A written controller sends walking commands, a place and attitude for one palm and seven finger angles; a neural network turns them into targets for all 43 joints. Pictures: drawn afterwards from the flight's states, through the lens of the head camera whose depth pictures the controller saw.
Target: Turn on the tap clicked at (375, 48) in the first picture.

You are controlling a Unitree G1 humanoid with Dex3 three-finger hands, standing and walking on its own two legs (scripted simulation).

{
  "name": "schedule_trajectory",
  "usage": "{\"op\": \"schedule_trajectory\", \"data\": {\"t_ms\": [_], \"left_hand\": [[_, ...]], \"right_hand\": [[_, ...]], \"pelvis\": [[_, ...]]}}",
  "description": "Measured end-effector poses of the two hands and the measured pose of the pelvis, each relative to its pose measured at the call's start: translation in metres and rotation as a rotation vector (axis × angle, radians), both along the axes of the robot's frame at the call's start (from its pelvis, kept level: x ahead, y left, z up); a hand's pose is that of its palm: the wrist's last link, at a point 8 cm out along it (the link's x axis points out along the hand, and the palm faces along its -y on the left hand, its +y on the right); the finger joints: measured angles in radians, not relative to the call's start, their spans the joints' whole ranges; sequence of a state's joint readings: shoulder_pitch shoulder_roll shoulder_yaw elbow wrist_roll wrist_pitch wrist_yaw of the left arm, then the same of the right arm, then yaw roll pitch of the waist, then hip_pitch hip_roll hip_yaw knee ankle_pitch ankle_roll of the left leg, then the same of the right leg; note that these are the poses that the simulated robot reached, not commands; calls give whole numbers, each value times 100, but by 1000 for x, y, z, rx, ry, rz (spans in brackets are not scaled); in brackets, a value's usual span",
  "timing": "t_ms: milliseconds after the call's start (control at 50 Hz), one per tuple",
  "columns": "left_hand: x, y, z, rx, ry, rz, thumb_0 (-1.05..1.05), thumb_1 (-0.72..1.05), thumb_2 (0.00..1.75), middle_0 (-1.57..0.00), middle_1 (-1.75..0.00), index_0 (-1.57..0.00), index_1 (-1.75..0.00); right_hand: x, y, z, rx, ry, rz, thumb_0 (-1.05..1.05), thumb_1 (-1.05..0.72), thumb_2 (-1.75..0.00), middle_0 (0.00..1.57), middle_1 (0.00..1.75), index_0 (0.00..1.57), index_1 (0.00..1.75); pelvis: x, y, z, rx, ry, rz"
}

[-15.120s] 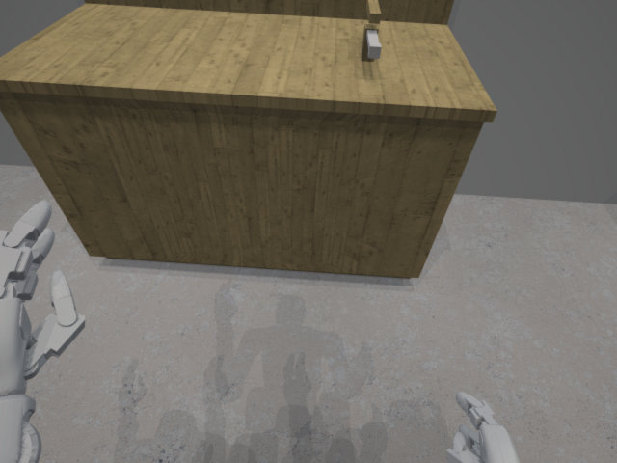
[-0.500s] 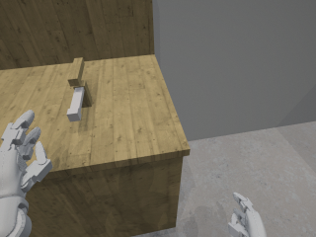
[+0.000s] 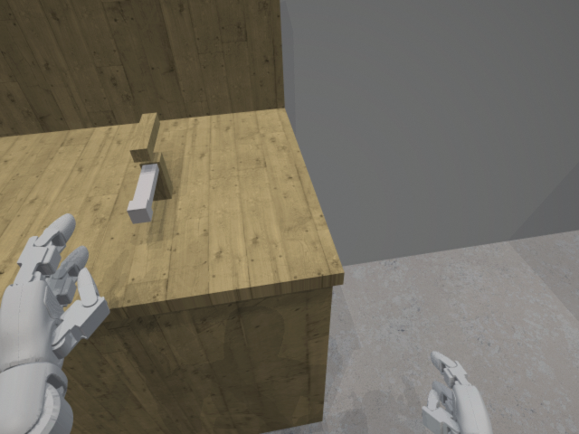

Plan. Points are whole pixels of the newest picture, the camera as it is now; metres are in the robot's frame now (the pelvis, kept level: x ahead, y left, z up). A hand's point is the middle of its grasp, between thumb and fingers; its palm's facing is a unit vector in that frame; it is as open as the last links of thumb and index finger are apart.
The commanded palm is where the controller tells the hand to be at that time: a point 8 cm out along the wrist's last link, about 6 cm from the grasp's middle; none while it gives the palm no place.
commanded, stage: turn the palm inward beside the body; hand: left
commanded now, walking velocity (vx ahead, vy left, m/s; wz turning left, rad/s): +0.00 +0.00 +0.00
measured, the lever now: (140, 211) +0.38 +0.30 +0.13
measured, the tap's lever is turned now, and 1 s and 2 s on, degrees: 0 0 0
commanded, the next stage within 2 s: reach beside the lever's end, fingers flat in 0.48 s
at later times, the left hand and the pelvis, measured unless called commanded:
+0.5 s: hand (120, 309) +0.18 +0.21 +0.17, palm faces +0.50 -0.86 -0.13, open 7.5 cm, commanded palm +0.13 +0.25 +0.19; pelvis +0.00 -0.02 +0.00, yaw +0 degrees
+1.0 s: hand (118, 289) +0.21 +0.23 +0.16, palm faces +0.50 -0.86 -0.11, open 7.5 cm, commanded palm +0.17 +0.27 +0.17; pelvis +0.00 -0.01 +0.00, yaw +0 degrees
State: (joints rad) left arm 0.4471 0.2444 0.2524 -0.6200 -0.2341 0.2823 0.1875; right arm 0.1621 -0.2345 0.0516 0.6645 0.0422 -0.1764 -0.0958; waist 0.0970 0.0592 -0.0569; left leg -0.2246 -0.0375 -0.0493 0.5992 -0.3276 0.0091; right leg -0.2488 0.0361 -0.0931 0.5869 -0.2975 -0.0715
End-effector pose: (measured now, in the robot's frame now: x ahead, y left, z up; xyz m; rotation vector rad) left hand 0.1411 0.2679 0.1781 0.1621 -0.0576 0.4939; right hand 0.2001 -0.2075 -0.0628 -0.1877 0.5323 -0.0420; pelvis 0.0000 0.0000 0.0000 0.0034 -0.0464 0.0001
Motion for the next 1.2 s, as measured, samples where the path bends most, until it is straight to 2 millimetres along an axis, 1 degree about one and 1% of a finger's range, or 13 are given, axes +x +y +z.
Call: {"op": "schedule_trajectory", "data": {"t_ms": [180,300,500,600,700,820,980,1200], "left_hand": [[-3,-11,2,-18,4,13,2,89,90,-20,-30,-20,-30],[-4,-18,0,-23,16,18,2,89,90,-20,-30,-20,-30],[-5,-24,1,-16,12,24,2,89,90,-20,-30,-20,-30],[-3,-23,1,-15,15,25,2,89,90,-20,-30,-20,-30],[-1,-18,-2,-22,14,30,1,89,90,-20,-30,-20,-30],[9,-9,-6,-31,20,43,2,89,90,-20,-30,-20,-30],[23,-3,-10,-43,19,27,2,89,90,-20,-30,-20,-30],[39,9,-16,-54,33,48,2,90,90,-20,-29,-20,-29]], "right_hand": [[-1,-11,-1,14,-10,-3,2,-90,-90,20,30,20,30],[-1,-18,-2,20,-14,-5,2,-90,-90,20,30,20,30],[1,-25,-5,23,-11,-12,2,-90,-90,20,30,20,30],[2,-24,-6,23,-8,-13,2,-90,-90,20,30,20,30],[2,-22,-7,21,-5,-13,2,-90,-90,20,30,20,30],[2,-18,-7,16,4,-12,2,-90,-90,20,30,20,30],[-1,-14,-7,11,11,-20,2,-90,-90,20,30,20,30],[-7,-13,-9,-5,48,-39,2,-90,-90,21,30,20,30]], "pelvis": [[-2,-11,0,4,-6,4],[-3,-18,0,4,-6,5],[-2,-22,-1,2,1,8],[0,-21,-1,4,4,7],[1,-19,-1,5,5,8],[2,-16,-1,6,7,7],[3,-11,1,6,11,2],[3,-6,2,5,11,-3]]}}
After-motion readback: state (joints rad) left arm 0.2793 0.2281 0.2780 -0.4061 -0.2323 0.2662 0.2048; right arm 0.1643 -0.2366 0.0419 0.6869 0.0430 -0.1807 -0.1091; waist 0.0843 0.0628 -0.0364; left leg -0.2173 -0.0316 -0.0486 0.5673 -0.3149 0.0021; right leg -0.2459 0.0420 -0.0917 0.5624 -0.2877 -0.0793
